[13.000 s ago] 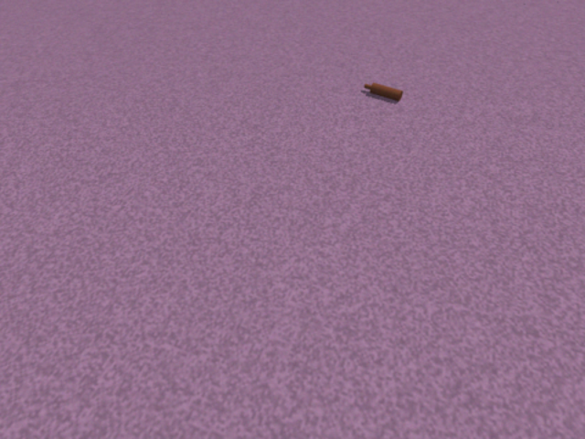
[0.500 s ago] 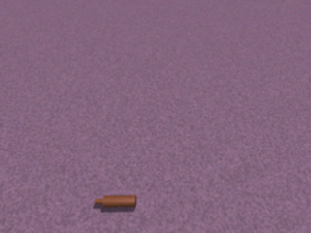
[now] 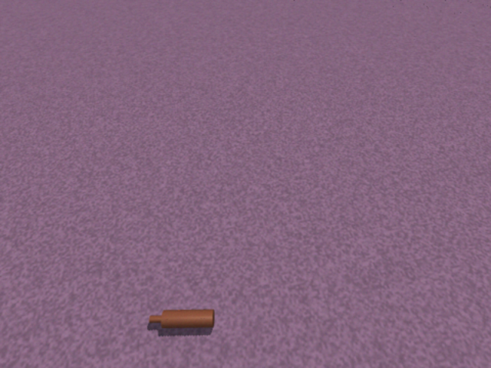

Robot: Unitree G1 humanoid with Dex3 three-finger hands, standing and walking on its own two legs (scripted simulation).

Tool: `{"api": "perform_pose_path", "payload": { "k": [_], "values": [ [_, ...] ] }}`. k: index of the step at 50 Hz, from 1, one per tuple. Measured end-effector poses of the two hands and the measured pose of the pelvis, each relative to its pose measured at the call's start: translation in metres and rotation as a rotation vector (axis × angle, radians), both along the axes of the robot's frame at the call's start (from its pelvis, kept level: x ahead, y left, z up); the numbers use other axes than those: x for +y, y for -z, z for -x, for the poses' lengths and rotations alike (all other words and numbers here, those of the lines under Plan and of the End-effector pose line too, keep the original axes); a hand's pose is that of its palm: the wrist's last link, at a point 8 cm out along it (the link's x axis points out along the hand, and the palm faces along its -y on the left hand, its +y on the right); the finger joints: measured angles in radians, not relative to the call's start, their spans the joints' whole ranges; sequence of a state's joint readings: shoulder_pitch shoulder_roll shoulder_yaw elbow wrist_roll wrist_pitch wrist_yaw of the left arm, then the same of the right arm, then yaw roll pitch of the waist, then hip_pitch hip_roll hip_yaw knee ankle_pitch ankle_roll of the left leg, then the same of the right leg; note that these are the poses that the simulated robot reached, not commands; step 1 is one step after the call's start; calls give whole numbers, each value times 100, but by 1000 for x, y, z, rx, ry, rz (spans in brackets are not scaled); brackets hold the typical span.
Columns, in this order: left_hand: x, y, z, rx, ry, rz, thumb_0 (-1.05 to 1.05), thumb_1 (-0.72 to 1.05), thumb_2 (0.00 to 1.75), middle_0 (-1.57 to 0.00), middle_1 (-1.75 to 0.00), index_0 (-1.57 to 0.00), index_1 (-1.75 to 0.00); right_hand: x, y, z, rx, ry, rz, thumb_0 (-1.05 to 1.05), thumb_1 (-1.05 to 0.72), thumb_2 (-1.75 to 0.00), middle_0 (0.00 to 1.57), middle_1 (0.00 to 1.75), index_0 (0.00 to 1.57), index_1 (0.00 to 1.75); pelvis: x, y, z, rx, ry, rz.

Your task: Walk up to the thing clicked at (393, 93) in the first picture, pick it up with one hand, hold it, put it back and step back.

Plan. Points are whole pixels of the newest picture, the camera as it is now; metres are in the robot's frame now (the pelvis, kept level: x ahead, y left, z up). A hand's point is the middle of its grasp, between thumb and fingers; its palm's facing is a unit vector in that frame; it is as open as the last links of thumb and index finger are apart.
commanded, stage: stand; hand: left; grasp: from above
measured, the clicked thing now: (181, 318) +0.42 +0.29 -0.75
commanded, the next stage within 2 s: rise first in 0.50 s
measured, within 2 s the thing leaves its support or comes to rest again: neither
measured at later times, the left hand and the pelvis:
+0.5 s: hand out of the picture +0.07 +0.25 -0.16, palm faces -0.04 -0.94 -0.34, open 7.4 cm; pelvis +0.00 +0.00 +0.00, yaw +0 degrees
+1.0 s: hand out of the picture +0.15 +0.26 -0.18, palm faces -0.08 -0.92 -0.40, open 11.7 cm; pelvis -0.01 +0.00 -0.04, yaw +0 degrees
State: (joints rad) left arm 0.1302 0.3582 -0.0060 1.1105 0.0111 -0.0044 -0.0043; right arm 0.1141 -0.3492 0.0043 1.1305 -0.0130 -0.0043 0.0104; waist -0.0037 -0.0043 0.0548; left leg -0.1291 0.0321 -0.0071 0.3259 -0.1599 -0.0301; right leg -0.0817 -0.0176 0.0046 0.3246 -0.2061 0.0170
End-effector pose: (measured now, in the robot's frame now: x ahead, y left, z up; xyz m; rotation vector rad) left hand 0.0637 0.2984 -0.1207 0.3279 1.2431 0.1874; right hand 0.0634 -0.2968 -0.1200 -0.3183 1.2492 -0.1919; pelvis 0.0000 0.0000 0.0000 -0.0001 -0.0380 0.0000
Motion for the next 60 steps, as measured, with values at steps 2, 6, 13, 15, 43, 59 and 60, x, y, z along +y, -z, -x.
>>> {"api": "perform_pose_path", "payload": {
  "k": [2, 6, 13, 15, 43, 59, 60],
  "values": [
    [0, 0, 1, 4, 0, 0, 1, 90, 90, -21, -30, -20, -30, 0, 0, 1, 5, 1, 0, 1, -91, -90, 20, 30, 20, 30, 0, 0, 0, 1, 0, 0],
    [1, 1, 1, 10, -3, 1, 1, 90, 90, -21, -30, -20, -30, 0, 1, 2, 11, 2, 0, 1, -91, -90, 20, 30, 20, 30, 0, 0, -1, 2, 1, 0],
    [1, 1, 0, 7, -2, 0, 1, 91, 90, -21, -30, -20, -30, 1, 0, 0, 9, 2, -1, 1, -91, -90, 20, 30, 20, 30, 1, 0, -2, 2, 0, 0],
    [1, 1, -1, 7, -2, 0, 1, 91, 90, -21, -30, -20, -30, 1, 0, -1, 7, 2, -1, 1, -91, -90, 20, 30, 20, 30, 1, 0, -2, 3, 1, 0],
    [-1, 12, -84, -146, 45, -6, 1, 46, 92, -14, -75, -15, -73, 34, 11, -20, -192, 14, -58, 1, -92, -90, 20, 30, 20, 30, 0, 22, 9, 148, 2, 2],
    [8, 49, -76, -100, 116, -83, 0, -42, 99, -8, -107, -8, -106, 48, 40, -58, -332, -22, -57, 1, -92, -91, 20, 30, 20, 30, 10, 68, 3, 280, 6, 15],
    [8, 51, -76, -101, 122, -86, 0, -45, 99, -8, -107, -7, -106, 49, 41, -62, -342, -27, -55, 1, -92, -91, 20, 30, 20, 30, 10, 71, 3, 287, 6, 17]
  ]
}}
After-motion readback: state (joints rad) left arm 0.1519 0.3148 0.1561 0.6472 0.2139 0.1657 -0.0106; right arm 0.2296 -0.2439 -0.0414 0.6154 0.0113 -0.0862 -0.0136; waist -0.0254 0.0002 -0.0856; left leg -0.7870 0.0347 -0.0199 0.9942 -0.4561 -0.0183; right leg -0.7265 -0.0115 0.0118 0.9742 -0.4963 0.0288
